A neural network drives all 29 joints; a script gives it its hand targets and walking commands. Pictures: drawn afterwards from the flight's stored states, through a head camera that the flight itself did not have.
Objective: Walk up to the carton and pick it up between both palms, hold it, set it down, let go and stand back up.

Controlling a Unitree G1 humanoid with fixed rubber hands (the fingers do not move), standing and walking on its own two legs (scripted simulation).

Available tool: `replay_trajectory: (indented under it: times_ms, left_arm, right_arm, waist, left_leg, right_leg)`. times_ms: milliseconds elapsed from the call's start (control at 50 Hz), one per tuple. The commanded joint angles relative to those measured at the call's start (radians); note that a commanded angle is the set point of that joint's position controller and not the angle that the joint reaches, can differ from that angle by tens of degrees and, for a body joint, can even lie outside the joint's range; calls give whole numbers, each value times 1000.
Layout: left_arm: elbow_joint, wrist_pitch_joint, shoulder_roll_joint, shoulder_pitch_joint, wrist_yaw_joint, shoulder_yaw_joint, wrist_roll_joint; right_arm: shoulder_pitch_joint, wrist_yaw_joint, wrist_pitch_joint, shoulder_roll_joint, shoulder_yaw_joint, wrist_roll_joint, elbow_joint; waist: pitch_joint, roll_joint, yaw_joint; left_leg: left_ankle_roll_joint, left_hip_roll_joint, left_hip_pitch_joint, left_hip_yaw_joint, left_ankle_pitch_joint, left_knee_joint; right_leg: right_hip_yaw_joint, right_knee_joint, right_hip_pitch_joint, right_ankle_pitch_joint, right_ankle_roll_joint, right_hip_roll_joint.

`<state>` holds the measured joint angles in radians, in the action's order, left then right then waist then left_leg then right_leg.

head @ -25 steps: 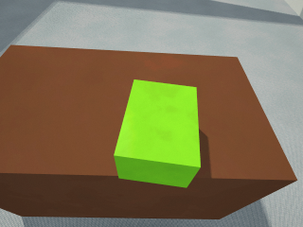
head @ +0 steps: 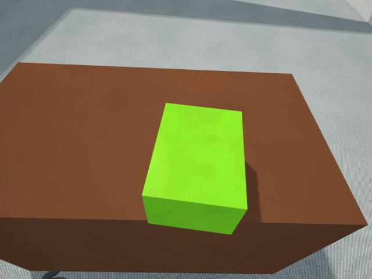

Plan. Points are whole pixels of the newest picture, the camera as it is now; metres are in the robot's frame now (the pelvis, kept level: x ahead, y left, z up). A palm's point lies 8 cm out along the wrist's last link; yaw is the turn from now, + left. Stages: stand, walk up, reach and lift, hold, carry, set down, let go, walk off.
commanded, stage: walk up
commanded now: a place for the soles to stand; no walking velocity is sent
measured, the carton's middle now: (196, 165) +0.39 -0.01 +0.00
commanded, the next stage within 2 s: none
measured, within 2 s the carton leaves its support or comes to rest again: neither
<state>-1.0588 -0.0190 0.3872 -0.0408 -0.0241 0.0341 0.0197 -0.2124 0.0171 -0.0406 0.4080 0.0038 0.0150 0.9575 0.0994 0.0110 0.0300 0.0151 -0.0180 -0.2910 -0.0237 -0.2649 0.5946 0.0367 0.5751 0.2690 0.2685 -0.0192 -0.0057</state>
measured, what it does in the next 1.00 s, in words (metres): steps on the spot: right foot, then left foot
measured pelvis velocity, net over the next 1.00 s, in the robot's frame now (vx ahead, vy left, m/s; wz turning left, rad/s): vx -0.04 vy -0.04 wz -0.03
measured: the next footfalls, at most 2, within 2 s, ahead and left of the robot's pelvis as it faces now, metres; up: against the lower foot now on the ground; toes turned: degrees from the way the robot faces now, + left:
right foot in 0.32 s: +0.01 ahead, -0.15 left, +0.00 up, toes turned -3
left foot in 0.68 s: +0.06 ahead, +0.10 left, +0.00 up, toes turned -4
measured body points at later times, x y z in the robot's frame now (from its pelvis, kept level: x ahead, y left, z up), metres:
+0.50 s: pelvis -0.04 -0.07 +0.00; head +0.00 -0.07 +0.45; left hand +0.07 +0.24 -0.12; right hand +0.03 -0.39 -0.12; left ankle +0.00 +0.07 -0.70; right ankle -0.03 -0.14 -0.73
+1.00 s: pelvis -0.04 -0.04 +0.00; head -0.02 -0.03 +0.45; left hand +0.07 +0.26 -0.13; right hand +0.04 -0.37 -0.10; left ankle -0.04 +0.07 -0.73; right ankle -0.03 -0.14 -0.73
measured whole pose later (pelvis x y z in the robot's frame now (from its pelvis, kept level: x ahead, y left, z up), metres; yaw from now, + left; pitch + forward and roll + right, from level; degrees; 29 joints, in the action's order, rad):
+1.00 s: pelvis -0.04 -0.04 +0.00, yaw -2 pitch -3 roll -1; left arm -1.04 -0.01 0.36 -0.09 -0.02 0.03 0.02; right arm -0.20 0.03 -0.04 0.40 0.01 0.02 0.98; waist 0.09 0.02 0.03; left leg 0.01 -0.02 -0.19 -0.07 -0.32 0.56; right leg 0.04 0.51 0.20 0.26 -0.04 -0.04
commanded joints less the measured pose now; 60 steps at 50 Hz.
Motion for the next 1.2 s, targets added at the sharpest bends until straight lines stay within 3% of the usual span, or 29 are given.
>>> replay_trajectory:
  times_ms: [0,20,40,80,120,140,200,220,280,300,320,340,360,420,480,540,580,640,700,760,840,880,960,1040,1060,1080,1140,1160,1180]
  left_arm:
    - [50,14,212,53,9,42,-17]
    - [101,-10,235,81,-3,50,-2]
    - [116,-20,218,82,-7,54,-3]
    - [146,-39,197,69,-9,54,-7]
    - [174,-48,191,8,-4,66,-11]
    - [175,-42,199,2,-5,68,-6]
    - [185,-32,187,-31,-5,73,-8]
    - [178,-33,179,-49,-7,75,-13]
    - [133,-13,165,-159,4,76,2]
    - [124,3,238,-171,9,89,28]
    - [154,17,317,-43,8,101,13]
    - [150,13,313,-6,8,107,9]
    - [182,14,277,13,7,97,9]
    - [171,20,212,-6,19,79,-4]
    - [167,26,192,-32,25,70,-10]
    - [173,19,203,-19,22,76,-7]
    - [180,17,215,-7,18,67,-3]
    - [170,3,205,22,11,64,-16]
    - [165,13,165,23,2,48,-23]
    - [132,28,172,-2,3,46,-20]
    - [97,36,220,-32,13,57,-18]
    - [94,30,208,23,9,52,-18]
    - [76,26,193,49,9,51,-18]
    - [58,22,173,27,4,38,-21]
    - [76,49,187,-33,9,42,-12]
    - [65,53,209,-40,9,53,-12]
    - [34,63,270,-127,15,76,2]
    - [41,67,288,-116,20,80,0]
    - [64,76,276,-89,18,80,1]
  right_arm:
    - [93,13,-22,208,-50,-9,-19]
    - [39,34,-19,260,-65,-15,-31]
    - [7,41,-15,281,-71,-7,-26]
    - [1,55,-18,315,-85,-8,-49]
    - [-15,69,-25,314,-93,-7,-74]
    - [-20,74,-29,289,-93,-10,-81]
    - [26,70,-27,288,-88,7,-86]
    - [40,64,-22,284,-83,17,-93]
    - [51,46,3,251,-71,11,-97]
    - [33,41,9,172,-50,1,-97]
    - [17,42,9,142,-51,-12,-93]
    - [39,50,17,197,-71,-6,-79]
    - [2,48,14,212,-74,-14,-66]
    - [-42,38,10,206,-74,-9,-30]
    - [-28,31,15,182,-69,-1,-22]
    - [-37,30,11,194,-70,0,-28]
    - [-10,26,6,171,-58,0,-31]
    - [-65,28,-12,142,-58,6,-6]
    - [43,23,-32,247,-62,15,-16]
    - [60,22,-38,205,-44,2,-20]
    - [88,22,-21,160,-37,-9,-13]
    - [62,26,-25,164,-34,-5,-8]
    - [59,22,-30,187,-41,-1,-9]
    - [98,24,-31,189,-38,-2,8]
    - [78,10,-15,208,-49,13,-14]
    - [71,0,-10,197,-49,12,-20]
    - [95,-8,-7,159,-54,21,-50]
    - [73,-9,-4,154,-50,20,-61]
    - [41,-12,-8,170,-54,23,-49]
  waist:
    - [-148,-1,-14]
    - [-90,20,-45]
    - [-106,-57,-51]
    - [-115,-177,-51]
    - [-168,-89,-28]
    - [-200,-34,-31]
    - [-161,-91,-15]
    - [-148,-160,-12]
    - [-170,-159,23]
    - [-163,26,18]
    - [-102,91,-17]
    - [-101,16,-10]
    - [-72,56,-18]
    - [-73,71,-30]
    - [-98,103,-15]
    - [-94,172,-9]
    - [-89,199,-10]
    - [-85,139,-43]
    - [-120,-57,-12]
    - [-167,-49,-9]
    - [-147,-23,-4]
    - [-161,-20,-32]
    - [-100,9,-28]
    - [-113,-47,-3]
    - [-148,-152,20]
    - [-124,-96,11]
    - [-62,2,39]
    - [-20,85,37]
    - [-34,46,28]
  left_leg:
    - [55,126,-30,-164,160,-178]
    - [65,144,-31,-191,256,-124]
    - [105,206,-2,-253,332,-166]
    - [247,371,83,-441,500,-206]
    - [318,411,136,-447,607,-157]
    - [298,377,195,-410,653,-117]
    - [223,336,95,-318,498,-117]
    - [208,314,75,-318,462,-132]
    - [111,219,-17,-191,340,0]
    - [42,84,-178,-97,105,174]
    - [-10,-71,-259,-35,-243,184]
    - [-1,-9,-189,-106,-301,313]
    - [-3,-12,-181,-95,-270,367]
    - [-10,12,-226,-92,-203,296]
    - [-16,25,-164,-70,-194,301]
    - [-6,24,-160,-42,-202,193]
    - [0,40,-74,-20,-205,110]
    - [13,25,116,7,63,-140]
    - [109,211,65,-342,156,-228]
    - [76,167,39,-244,289,-175]
    - [24,67,22,-119,189,-121]
    - [37,80,68,-139,182,-152]
    - [53,127,28,-202,250,-201]
    - [49,144,36,-228,184,-278]
    - [74,102,31,-205,19,-242]
    - [76,81,-43,-197,-109,-214]
    - [43,-2,-210,-73,-179,5]
    - [28,20,-241,-51,-186,87]
    - [14,50,-221,-49,-224,118]
  right_leg:
    - [-144,-139,-139,-88,-42,122]
    - [-119,-37,-41,-189,-50,97]
    - [-91,68,11,-131,-31,59]
    - [-102,302,148,166,4,-3]
    - [-202,517,212,303,11,0]
    - [-220,539,243,294,9,11]
    - [-192,360,140,280,16,65]
    - [-165,249,101,257,2,69]
    - [-94,-230,-159,-14,-17,41]
    - [-337,-347,-256,35,-30,202]
    - [-430,-340,-164,-5,-96,339]
    - [-422,-292,-75,36,-153,372]
    - [-379,-281,-53,33,-168,329]
    - [-264,-247,-209,-271,-73,261]
    - [-244,-233,-187,-318,-127,279]
    - [-229,-213,-199,-232,-115,239]
    - [-218,-220,-136,-115,-159,243]
    - [-173,-159,3,-40,-118,191]
    - [-119,-54,-61,55,-17,54]
    - [-131,-125,-189,-111,-24,92]
    - [-205,-201,-231,-263,-44,174]
    - [-170,-200,-189,-160,-59,151]
    - [-135,-169,-181,-142,-36,104]
    - [-132,-182,-202,-78,-35,92]
    - [-136,-193,-231,97,-49,101]
    - [-159,-200,-237,209,-64,106]
    - [-367,-343,-292,356,-168,276]
    - [-406,-397,-282,325,-207,351]
    - [-409,-393,-266,186,-244,396]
